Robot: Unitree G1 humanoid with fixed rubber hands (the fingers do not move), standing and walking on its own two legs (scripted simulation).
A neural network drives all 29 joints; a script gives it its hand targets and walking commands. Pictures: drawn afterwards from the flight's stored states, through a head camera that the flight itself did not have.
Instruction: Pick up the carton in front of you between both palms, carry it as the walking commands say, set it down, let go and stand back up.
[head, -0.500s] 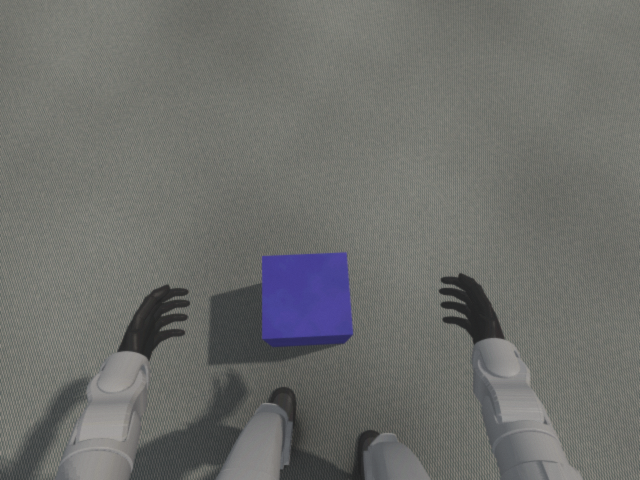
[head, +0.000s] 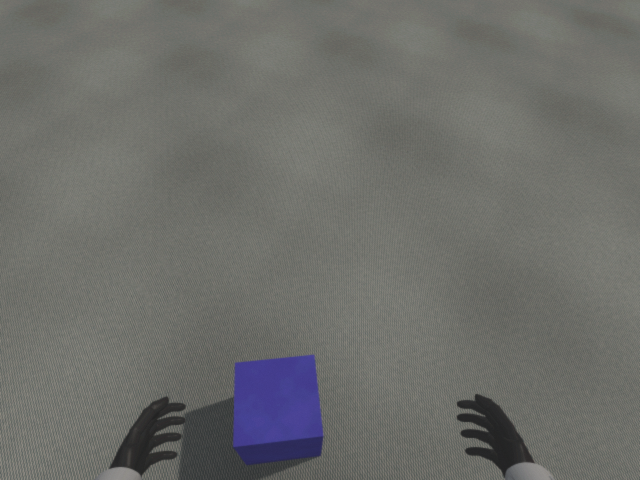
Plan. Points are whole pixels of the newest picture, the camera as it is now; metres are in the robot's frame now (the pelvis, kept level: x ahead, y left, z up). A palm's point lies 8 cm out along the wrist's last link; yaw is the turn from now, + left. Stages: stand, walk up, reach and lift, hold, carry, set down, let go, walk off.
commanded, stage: let go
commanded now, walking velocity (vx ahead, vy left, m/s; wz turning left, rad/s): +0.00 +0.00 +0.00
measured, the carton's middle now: (279, 411) +0.37 +0.10 -0.65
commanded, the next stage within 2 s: stand in 0.26 s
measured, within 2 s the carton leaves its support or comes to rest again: neither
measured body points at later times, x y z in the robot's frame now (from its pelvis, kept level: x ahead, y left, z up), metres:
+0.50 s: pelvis +0.00 +0.02 -0.01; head +0.01 +0.03 +0.44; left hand +0.13 +0.30 -0.10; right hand +0.15 -0.26 -0.09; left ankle +0.01 +0.15 -0.74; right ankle -0.08 -0.10 -0.74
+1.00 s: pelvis +0.00 +0.05 +0.00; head +0.00 +0.06 +0.45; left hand +0.12 +0.34 -0.11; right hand +0.11 -0.25 -0.10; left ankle +0.01 +0.15 -0.74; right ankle -0.08 -0.10 -0.74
